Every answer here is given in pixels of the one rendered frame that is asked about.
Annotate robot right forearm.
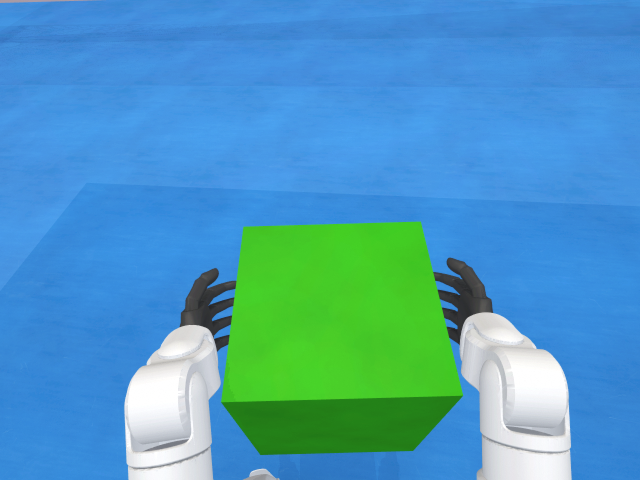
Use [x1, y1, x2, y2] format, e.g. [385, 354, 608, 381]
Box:
[460, 312, 572, 480]

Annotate robot right hand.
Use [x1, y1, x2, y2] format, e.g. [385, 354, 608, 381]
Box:
[433, 258, 493, 346]

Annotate robot left forearm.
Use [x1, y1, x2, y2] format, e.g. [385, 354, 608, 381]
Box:
[124, 325, 221, 480]

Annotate carton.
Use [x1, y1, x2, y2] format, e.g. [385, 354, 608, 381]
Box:
[221, 222, 463, 455]

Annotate robot left hand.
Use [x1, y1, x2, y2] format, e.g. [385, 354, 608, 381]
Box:
[180, 268, 236, 351]

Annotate robot left shin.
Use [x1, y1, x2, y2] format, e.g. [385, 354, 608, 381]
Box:
[249, 469, 275, 478]

